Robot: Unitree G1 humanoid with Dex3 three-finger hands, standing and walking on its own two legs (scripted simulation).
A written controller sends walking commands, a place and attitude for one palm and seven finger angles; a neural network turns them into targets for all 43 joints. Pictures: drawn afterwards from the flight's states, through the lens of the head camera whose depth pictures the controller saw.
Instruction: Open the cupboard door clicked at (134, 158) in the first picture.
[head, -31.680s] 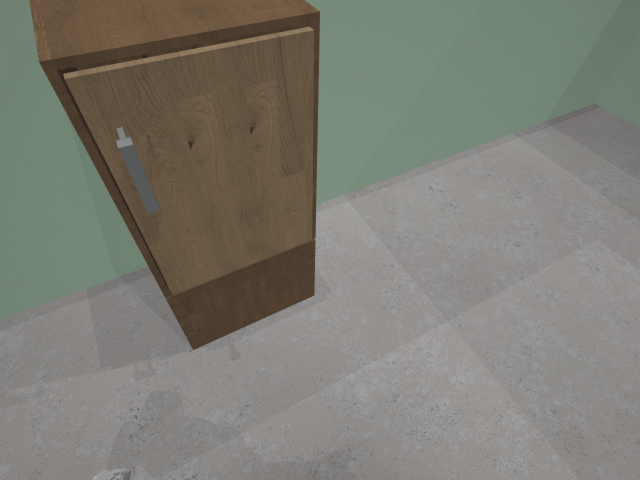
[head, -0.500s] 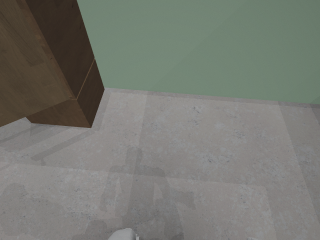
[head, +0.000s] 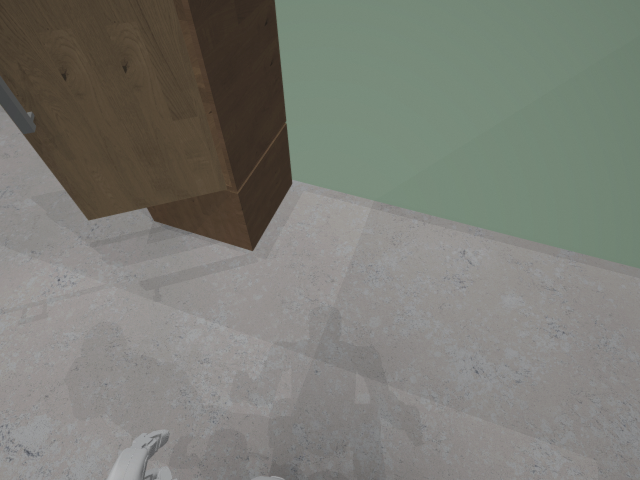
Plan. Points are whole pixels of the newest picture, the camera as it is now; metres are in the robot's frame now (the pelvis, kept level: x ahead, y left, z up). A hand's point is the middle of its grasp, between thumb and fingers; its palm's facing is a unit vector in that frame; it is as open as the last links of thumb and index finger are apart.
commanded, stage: turn to face it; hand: left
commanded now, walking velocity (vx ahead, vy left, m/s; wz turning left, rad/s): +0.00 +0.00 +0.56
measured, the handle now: (9, 94) +0.80 +0.68 +0.02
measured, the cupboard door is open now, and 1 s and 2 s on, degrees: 38 38 38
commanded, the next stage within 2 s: take the last steps up to it in 0.40 s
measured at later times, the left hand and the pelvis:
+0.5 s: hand out of the picture -0.02 +0.24 -0.17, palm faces +0.30 -0.92 -0.24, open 7.4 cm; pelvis +0.00 +0.02 +0.01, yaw +15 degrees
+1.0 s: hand out of the picture -0.05 +0.21 -0.16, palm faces +0.47 -0.87 -0.17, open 7.4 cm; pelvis +0.07 +0.08 +0.01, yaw +23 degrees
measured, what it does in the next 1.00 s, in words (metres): steps to the left, turning left: left foot, then right foot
